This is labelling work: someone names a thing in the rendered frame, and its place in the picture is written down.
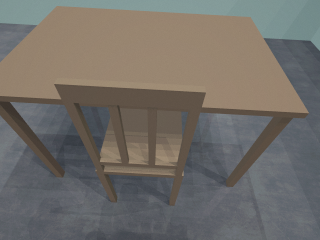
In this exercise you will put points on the table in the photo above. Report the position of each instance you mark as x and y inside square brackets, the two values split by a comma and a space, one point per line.
[226, 54]

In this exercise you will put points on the chair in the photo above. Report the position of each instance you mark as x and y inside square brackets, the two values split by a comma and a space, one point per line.
[138, 142]

